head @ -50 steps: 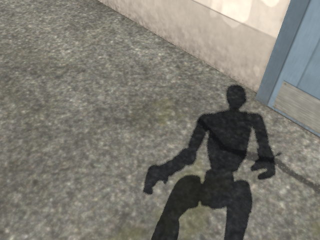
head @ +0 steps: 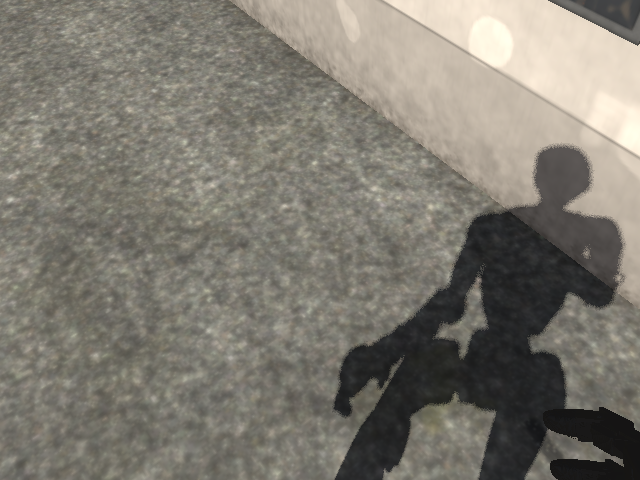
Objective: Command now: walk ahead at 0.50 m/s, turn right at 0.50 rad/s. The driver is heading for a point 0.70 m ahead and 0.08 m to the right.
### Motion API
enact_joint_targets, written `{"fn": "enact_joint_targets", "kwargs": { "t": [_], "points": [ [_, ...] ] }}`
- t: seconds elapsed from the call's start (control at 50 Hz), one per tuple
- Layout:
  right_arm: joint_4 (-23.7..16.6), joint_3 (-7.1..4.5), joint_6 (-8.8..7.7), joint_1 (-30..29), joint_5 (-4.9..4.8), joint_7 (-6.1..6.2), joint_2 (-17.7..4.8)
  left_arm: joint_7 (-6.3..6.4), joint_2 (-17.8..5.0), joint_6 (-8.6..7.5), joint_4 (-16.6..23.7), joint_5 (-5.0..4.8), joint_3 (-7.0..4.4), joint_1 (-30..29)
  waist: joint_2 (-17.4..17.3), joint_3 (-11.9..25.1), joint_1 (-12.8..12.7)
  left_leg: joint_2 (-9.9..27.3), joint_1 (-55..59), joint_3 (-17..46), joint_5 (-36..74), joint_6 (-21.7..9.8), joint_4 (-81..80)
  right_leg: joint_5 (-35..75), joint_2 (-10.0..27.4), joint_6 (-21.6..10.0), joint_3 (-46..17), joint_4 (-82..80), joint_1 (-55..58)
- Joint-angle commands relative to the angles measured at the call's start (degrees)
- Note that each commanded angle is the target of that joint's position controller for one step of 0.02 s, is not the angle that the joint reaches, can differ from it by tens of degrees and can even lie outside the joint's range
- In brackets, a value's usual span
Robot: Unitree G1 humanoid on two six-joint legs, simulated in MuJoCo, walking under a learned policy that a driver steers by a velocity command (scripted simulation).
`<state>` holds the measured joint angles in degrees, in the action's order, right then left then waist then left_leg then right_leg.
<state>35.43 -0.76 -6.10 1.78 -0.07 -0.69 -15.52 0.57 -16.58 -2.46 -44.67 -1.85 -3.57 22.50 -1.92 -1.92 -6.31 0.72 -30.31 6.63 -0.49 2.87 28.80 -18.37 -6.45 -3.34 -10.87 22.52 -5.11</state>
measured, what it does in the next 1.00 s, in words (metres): walks ahead: left foot, then right foot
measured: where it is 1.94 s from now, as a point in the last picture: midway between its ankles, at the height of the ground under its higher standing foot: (461, 392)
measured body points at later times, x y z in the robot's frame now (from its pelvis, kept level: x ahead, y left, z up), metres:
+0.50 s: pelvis +0.26 -0.01 -0.01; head +0.29 -0.04 +0.44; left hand +0.55 +0.13 -0.08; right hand +0.18 -0.30 -0.13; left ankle +0.16 +0.14 -0.74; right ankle +0.37 -0.18 -0.71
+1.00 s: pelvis +0.51 -0.12 +0.00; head +0.54 -0.14 +0.45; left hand +0.61 +0.15 -0.11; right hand +0.67 -0.40 -0.09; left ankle +0.73 -0.05 -0.70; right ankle +0.38 -0.17 -0.74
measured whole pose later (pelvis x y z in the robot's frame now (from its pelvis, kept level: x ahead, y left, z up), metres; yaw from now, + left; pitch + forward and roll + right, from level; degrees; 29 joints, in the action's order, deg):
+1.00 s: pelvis +0.51 -0.12 +0.00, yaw -14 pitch +2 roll -2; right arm 39.6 -1.0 -5.3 3.1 0.2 -3.5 -15.9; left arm 1.7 -16.1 -4.7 -44.9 1.2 -2.1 20.5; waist -4.0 -2.0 -3.8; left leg 2.2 -36.1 1.8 7.8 -0.3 32.2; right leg -17.0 -2.7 -2.1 9.0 12.5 2.7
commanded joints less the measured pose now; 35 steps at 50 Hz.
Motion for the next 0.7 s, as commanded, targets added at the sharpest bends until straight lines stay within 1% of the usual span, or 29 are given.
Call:
{"fn": "enact_joint_targets", "kwargs": {
  "t": [0.02, 0.04, 0.06, 0.08, 0.1, 0.12, 0.14, 0.16, 0.18, 0.2, 0.22, 0.24, 0.28, 0.32, 0.38, 0.42, 0.46, 0.48, 0.5, 0.52, 0.54, 0.56, 0.58, 0.6, 0.62, 0.64, 0.66, 0.68, 0.7],
  "points": [
    [-2.9, -3.60, -1.40, 3.3, -0.51, 0.22, -8.1, 0.36, -8.5, 0.01, 3.8, 0.16, -2.20, -2.4, 8.1, 3.5, 6.4, -0.9, 15.0, -1.8, -2.6, -2.8, -4.0, 13.4, 12.5, -5.5, -13.1, 1.6, -5.2],
    [-2.1, -4.50, -1.60, 9.0, 0.07, 0.63, -9.9, 0.11, -6.2, -0.11, 4.4, 0.61, -1.42, -2.6, 6.9, 7.8, 9.4, 2.5, 24.8, 0.1, -4.1, -5.3, -4.4, 13.9, 9.7, -3.7, -10.7, 10.0, -7.8],
    [-1.4, -5.40, -1.35, 17.8, 0.62, 1.18, -13.2, -0.07, -2.2, -0.35, 5.6, 1.91, -0.04, -1.4, -1.2, 16.2, 12.1, 13.4, 39.2, 10.8, -7.2, -9.1, -3.5, 0.9, 5.5, -1.4, -4.8, 26.8, -15.3],
    [0.7, -6.19, -0.37, 20.3, 0.92, 0.57, -16.0, -0.06, -1.2, -0.81, 7.4, -0.27, 0.54, 5.6, -19.5, 20.1, 8.4, 23.6, 50.3, 36.5, -22.1, -17.2, -9.6, -17.1, 0.8, 1.0, 1.1, 42.0, -33.5],
    [-0.3, -5.14, -0.16, 18.0, 0.19, 0.26, -10.3, 0.29, -7.1, -0.52, 5.7, -0.96, -0.65, 4.1, -10.7, 14.0, 9.5, 22.6, 45.9, 36.7, -31.2, -15.9, -11.8, -13.4, 5.5, 2.0, 0.0, 48.8, -39.1],
    [-0.5, -4.40, 0.05, 16.1, -0.01, 0.44, -7.6, 0.25, -9.2, -0.15, 6.4, -0.48, -1.34, -1.4, -5.6, 7.7, 10.6, 20.2, 39.9, 27.3, -27.4, -13.9, -12.1, -7.9, 7.0, 2.5, 1.4, 50.3, -40.2],
    [-0.4, -3.98, 0.13, 13.7, 0.40, 0.38, -6.7, 0.27, -8.3, 0.12, 6.9, 0.13, -1.34, -3.7, -2.0, 4.5, 9.6, 17.6, 34.1, 20.4, -19.1, -13.1, -13.1, -3.9, 8.8, 3.2, 2.5, 49.6, -38.3],
    [0.2, -3.72, 0.22, 12.3, 0.63, 0.39, -5.7, 0.05, -7.7, 0.17, 7.6, 0.60, -1.49, -5.4, -2.1, 2.1, 8.8, 15.6, 30.2, 15.6, -13.5, -13.1, -14.4, -1.4, 10.2, 3.5, 2.7, 47.5, -37.7],
    [0.6, -3.61, 0.09, 11.6, 0.98, 0.51, -5.5, -0.35, -6.6, 0.41, 8.0, 0.35, -1.47, -5.5, -4.0, 1.3, 7.7, 14.3, 27.1, 11.5, -10.1, -12.6, -15.8, 0.1, 11.5, 3.6, 3.2, 46.2, -35.5],
    [1.1, -3.68, -0.16, 11.3, 0.86, 0.52, -5.2, -0.58, -5.5, 0.71, 8.2, 0.14, -1.28, -5.6, -4.7, 1.0, 7.4, 13.4, 25.6, 8.4, -7.9, -12.7, -17.1, 1.0, 11.9, 3.9, 4.1, 45.3, -34.6],
    [1.8, -3.83, -0.38, 11.4, 0.59, 0.51, -5.4, -0.73, -4.5, 1.00, 8.6, 0.15, -1.04, -6.2, -4.7, 0.7, 7.3, 13.3, 24.8, 6.0, -5.5, -13.2, -18.1, 1.6, 12.2, 4.2, 4.8, 44.2, -34.7],
    [2.4, -4.13, -0.57, 11.7, 0.41, 0.53, -6.1, -0.83, -3.9, 1.18, 9.2, 0.34, -0.86, -7.3, -4.0, 0.3, 7.3, 13.5, 24.5, 4.1, -3.5, -13.7, -19.0, 2.7, 12.5, 4.5, 5.0, 42.5, -35.4],
    [3.6, -4.69, -0.61, 12.1, 0.36, 0.64, -7.7, -1.07, -3.3, 1.24, 10.4, 0.71, -0.51, -9.7, -2.5, -0.2, 7.6, 14.2, 25.4, 0.8, 0.8, -14.5, -19.9, 5.9, 13.0, 5.2, 5.1, 37.7, -37.1],
    [4.4, -4.97, -0.33, 12.0, 0.36, 0.75, -8.7, -1.67, -2.9, 0.94, 10.9, 0.64, -0.19, -11.7, -1.8, -0.1, 8.0, 13.6, 26.4, -3.5, 3.7, -14.0, -20.1, 11.6, 13.1, 5.0, 5.9, 31.4, -36.4],
    [5.9, -5.25, 0.23, 13.1, -0.08, 1.01, -10.3, -2.78, -2.2, 0.29, 12.3, 0.64, 0.35, -17.2, -1.1, -1.3, 10.0, 12.9, 27.0, -8.9, 5.1, -12.6, -20.0, 18.7, 12.2, 4.0, 8.8, 21.9, -33.5],
    [7.0, -5.53, 0.66, 14.8, -0.62, 1.05, -11.3, -3.40, -2.3, 0.23, 13.6, 0.48, 0.44, -20.4, -1.0, -2.1, 10.8, 13.7, 29.1, -10.7, 5.6, -11.8, -19.6, 18.8, 11.6, 3.0, 10.3, 17.9, -32.6],
    [7.9, -5.83, 1.29, 15.9, -1.31, 1.19, -12.4, -3.58, -3.5, 0.40, 15.1, 0.39, 0.05, -22.4, -1.7, -2.8, 10.7, 14.7, 32.4, -12.3, 9.4, -10.5, -17.7, 14.3, 10.9, 1.6, 12.0, 15.3, -31.7],
    [8.1, -6.01, 1.65, 15.9, -1.51, 1.28, -13.1, -3.72, -4.1, 0.53, 15.7, 0.44, -0.23, -22.5, -2.2, -2.2, 10.0, 14.9, 33.7, -13.4, 16.0, -9.9, -15.5, 12.0, 9.8, 0.5, 13.1, 14.1, -30.0],
    [8.0, -6.43, 1.76, 15.5, -1.23, 1.35, -14.7, -3.90, -5.5, 0.84, 15.9, 1.00, -0.85, -21.0, -3.3, -0.5, 8.6, 14.3, 34.2, -14.9, 25.7, -8.9, -11.5, 9.9, 7.8, -0.5, 14.7, 13.7, -26.0],
    [7.5, -6.75, 1.84, 14.5, -1.37, 1.48, -16.0, -3.66, -7.6, 1.35, 15.5, 1.40, -1.80, -17.0, -4.5, 2.5, 5.9, 13.8, 33.8, -16.0, 35.4, -8.4, -5.2, 7.0, 5.7, -1.8, 16.1, 13.4, -19.1],
    [7.7, -6.25, 1.92, 14.5, -1.85, 1.45, -15.2, -3.04, -9.6, 1.83, 13.3, 1.47, -3.22, -8.0, -2.9, 7.1, 0.7, 12.4, 29.1, -17.3, 37.0, -7.2, 5.5, 9.6, 3.6, -4.0, 15.8, 9.4, -5.6],
    [7.3, -4.65, 1.50, 15.8, -0.60, 1.31, -12.1, -1.78, -12.9, 2.48, 10.8, 1.22, -4.65, 2.7, 2.2, 12.8, -3.9, 10.3, 15.3, -17.2, 20.2, -5.5, 21.3, 11.0, 8.4, -6.7, 7.3, 8.8, 13.5],
    [4.8, -1.62, 0.31, 22.1, 1.36, 0.48, -3.0, -1.20, -18.9, 1.82, 10.4, 1.59, -4.76, 1.1, 19.6, 18.3, 3.9, 0.0, -8.1, -13.3, -32.5, -2.6, 41.7, 2.4, 24.8, -16.5, -25.2, 3.0, 28.2],
    [6.4, -2.55, -0.75, 18.2, -1.17, -0.05, -8.8, -1.43, -13.6, 0.92, 12.1, 1.87, -3.35, 2.2, 11.9, 24.1, -1.2, -0.1, -11.9, -2.0, -35.1, -3.0, 48.8, -3.5, 28.8, -18.5, -34.5, -4.7, 28.2],
    [4.6, -3.47, -0.95, 12.4, -3.21, -0.23, -11.9, -1.70, -11.3, 0.10, 10.9, 2.12, -2.45, 0.3, 8.4, 14.9, -1.5, 2.2, -15.7, -2.4, -30.2, -3.7, 49.3, 0.7, 26.9, -15.6, -24.7, -5.6, 21.6],
    [4.1, -3.07, -0.93, 11.0, -2.55, 0.10, -11.2, -1.74, -10.4, -0.40, 10.2, 1.84, -2.01, -2.9, 5.4, 9.7, 1.0, 5.1, -14.1, -3.1, -24.9, -4.1, 45.2, 6.4, 24.7, -13.6, -16.3, -5.6, 13.3],
    [4.1, -2.74, -0.49, 10.8, -1.14, 0.24, -10.5, -1.63, -8.7, -0.95, 9.7, 1.69, -1.56, -5.4, 3.2, 7.4, 2.9, 7.2, -10.5, -3.0, -21.7, -3.8, 41.7, 11.2, 23.2, -11.9, -10.9, -6.5, 6.6],
    [4.8, -2.74, 0.14, 12.4, -1.02, -0.07, -10.5, -1.48, -7.4, -1.35, 9.5, 2.64, -0.89, -7.1, 4.0, 6.4, 4.7, 8.3, -6.4, -2.1, -18.6, -3.5, 40.4, 13.3, 21.8, -11.2, -7.5, -8.5, 1.7],
    [5.2, -2.58, 0.81, 14.2, -1.18, -0.32, -9.8, -1.47, -7.3, -1.73, 9.1, 2.79, -0.81, -8.2, 5.2, 5.8, 6.0, 8.5, -4.4, -1.7, -16.8, -3.2, 39.8, 13.5, 21.3, -11.1, -5.4, -10.6, -1.0]
  ]
}}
